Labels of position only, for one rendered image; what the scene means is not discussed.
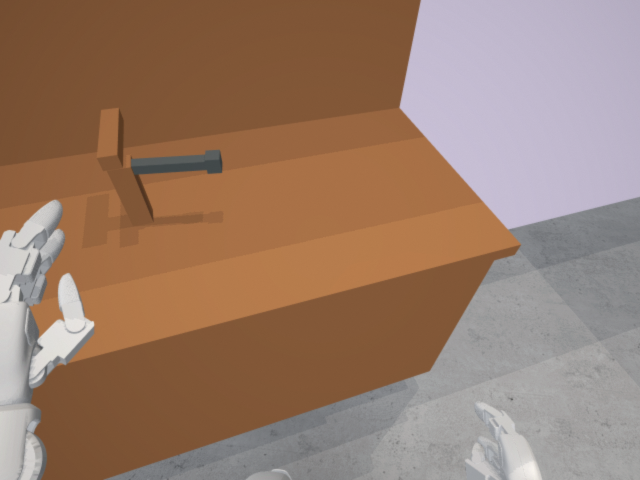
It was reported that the robot left hand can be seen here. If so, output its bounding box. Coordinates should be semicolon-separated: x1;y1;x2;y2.
0;200;94;406

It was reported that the robot left forearm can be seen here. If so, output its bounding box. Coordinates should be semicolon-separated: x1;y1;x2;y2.
0;403;47;480

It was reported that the tap lever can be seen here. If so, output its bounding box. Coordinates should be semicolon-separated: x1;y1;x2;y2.
131;150;222;175

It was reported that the robot right hand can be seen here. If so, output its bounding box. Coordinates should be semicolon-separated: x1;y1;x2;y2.
465;401;542;480

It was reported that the counter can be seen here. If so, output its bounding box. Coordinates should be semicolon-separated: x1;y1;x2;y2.
0;0;521;480

